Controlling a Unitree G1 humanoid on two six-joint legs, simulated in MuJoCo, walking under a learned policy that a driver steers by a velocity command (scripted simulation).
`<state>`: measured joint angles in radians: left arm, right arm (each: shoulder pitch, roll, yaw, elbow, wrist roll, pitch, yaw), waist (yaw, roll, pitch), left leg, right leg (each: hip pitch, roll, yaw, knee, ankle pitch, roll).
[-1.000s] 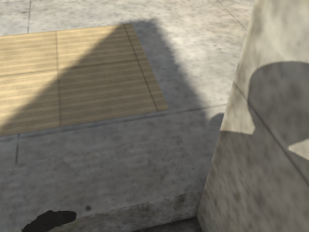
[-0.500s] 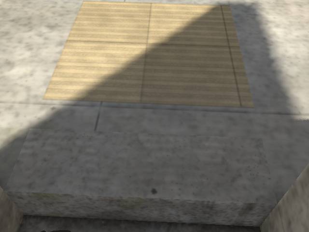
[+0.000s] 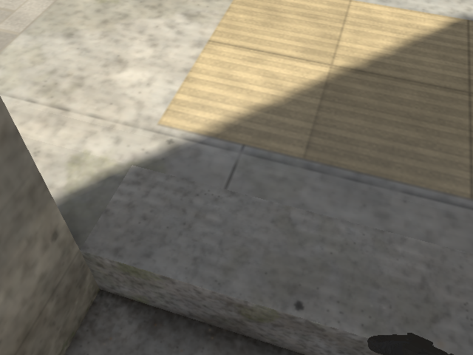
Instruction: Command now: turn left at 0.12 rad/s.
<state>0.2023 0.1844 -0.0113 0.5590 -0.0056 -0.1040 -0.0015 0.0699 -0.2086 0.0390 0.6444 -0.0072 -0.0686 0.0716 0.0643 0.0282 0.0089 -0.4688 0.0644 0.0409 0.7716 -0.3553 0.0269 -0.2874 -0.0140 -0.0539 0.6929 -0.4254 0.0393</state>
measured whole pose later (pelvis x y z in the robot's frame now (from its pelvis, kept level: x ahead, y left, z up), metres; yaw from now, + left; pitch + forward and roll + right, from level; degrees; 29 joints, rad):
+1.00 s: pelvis +0.00 +0.01 +0.02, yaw -1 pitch +1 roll +0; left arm 0.26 0.23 0.01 0.75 -0.01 -0.05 -0.07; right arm 0.09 -0.24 0.00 0.80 -0.01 -0.06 0.05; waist 0.04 0.01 0.00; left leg -0.33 0.02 0.09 0.57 -0.26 0.03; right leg -0.18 -0.04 0.02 0.53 -0.37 0.04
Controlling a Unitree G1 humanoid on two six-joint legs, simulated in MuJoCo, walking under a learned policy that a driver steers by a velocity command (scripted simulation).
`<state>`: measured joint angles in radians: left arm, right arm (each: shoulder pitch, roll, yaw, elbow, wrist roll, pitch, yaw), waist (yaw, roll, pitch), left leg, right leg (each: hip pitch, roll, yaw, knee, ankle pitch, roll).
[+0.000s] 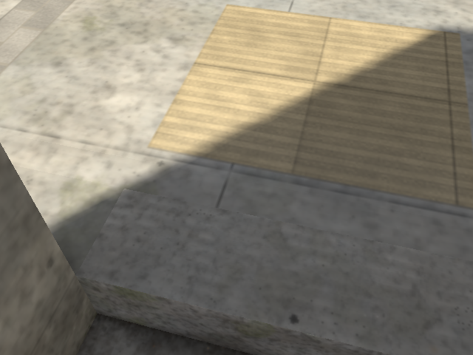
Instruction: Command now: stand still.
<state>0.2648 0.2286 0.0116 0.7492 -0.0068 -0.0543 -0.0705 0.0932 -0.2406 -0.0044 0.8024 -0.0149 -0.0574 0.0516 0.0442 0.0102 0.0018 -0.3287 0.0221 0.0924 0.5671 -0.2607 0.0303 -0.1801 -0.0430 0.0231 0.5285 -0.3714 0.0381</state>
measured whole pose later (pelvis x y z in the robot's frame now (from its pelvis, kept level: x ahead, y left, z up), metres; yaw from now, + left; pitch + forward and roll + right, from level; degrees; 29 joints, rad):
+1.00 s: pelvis +0.17 +0.04 +0.05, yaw +1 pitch +9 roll -6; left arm -0.04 0.05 -0.13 0.58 0.01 0.06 -0.11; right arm 0.55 -0.16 0.03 1.18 -0.06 -0.05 0.12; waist 0.03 0.16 -0.13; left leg -0.01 0.07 0.06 0.07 0.02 0.20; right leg -1.11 0.04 -0.12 1.49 -0.29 -0.14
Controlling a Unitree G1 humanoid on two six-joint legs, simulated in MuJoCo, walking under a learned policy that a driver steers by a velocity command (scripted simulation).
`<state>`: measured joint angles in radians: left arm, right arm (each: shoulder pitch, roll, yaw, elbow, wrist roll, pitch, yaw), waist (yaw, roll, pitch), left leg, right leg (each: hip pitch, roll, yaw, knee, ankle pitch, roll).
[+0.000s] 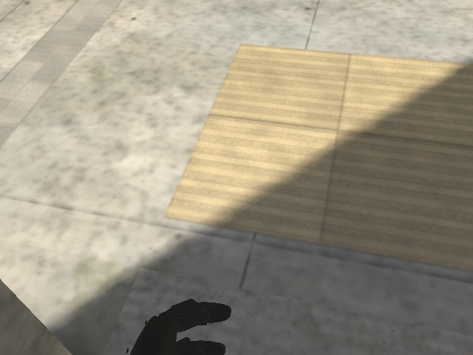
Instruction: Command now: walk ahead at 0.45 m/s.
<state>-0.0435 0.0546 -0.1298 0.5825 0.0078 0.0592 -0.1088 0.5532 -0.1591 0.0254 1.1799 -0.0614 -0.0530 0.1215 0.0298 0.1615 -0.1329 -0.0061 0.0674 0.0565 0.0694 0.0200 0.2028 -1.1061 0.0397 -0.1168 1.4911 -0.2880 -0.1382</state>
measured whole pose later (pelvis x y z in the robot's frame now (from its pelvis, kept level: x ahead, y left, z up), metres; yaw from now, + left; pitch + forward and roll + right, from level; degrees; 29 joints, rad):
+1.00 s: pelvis +0.49 +0.06 +0.34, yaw -3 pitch +5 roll -1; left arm -0.03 0.15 0.04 0.82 0.02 -0.04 -0.07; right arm 0.46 -0.16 -0.01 1.03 -0.05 -0.13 0.07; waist -0.08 0.01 -0.08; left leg 0.03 -0.04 0.14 0.18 -0.29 0.06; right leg -0.76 -0.06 -0.01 0.70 0.15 -0.04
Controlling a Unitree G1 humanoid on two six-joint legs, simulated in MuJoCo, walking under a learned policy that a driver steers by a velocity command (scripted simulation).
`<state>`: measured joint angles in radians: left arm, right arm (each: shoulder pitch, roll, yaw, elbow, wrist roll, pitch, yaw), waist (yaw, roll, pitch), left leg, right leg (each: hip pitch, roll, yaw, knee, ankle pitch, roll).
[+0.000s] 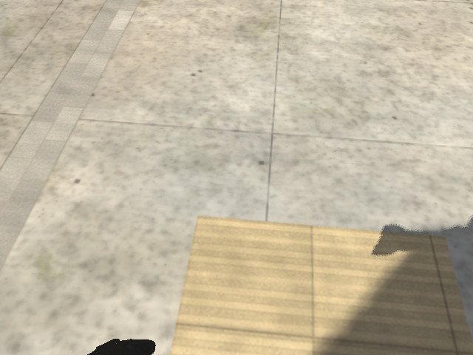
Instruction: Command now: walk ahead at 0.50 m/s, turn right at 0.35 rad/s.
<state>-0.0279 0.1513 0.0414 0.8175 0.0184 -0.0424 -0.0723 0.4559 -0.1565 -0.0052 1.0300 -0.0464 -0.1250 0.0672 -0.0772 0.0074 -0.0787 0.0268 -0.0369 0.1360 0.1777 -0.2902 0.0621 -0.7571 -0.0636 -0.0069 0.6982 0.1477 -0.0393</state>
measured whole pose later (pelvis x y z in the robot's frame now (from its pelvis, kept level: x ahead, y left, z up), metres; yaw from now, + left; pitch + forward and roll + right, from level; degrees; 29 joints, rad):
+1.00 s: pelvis +0.51 -0.15 +0.00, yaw -34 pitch +3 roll +3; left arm 0.10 0.27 0.07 0.63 -0.02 -0.02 -0.01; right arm 0.32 -0.28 -0.10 0.88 0.01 -0.09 0.00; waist -0.10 -0.02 0.00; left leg -0.14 0.02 0.15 0.32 -0.22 -0.02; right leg -0.63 -0.11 0.03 0.78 -0.18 -0.03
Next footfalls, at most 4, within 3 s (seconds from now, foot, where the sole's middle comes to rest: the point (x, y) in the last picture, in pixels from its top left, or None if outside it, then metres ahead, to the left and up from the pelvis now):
0.14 right None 0.24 -0.16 -0.78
0.62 left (242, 332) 0.60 -0.04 -0.78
1.10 right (357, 333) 0.57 -0.37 -0.78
1.66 left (326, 226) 0.95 -0.36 -0.78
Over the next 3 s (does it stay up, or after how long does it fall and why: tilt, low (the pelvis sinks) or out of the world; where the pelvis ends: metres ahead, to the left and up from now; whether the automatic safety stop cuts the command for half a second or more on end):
stays up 1.43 -0.42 0.00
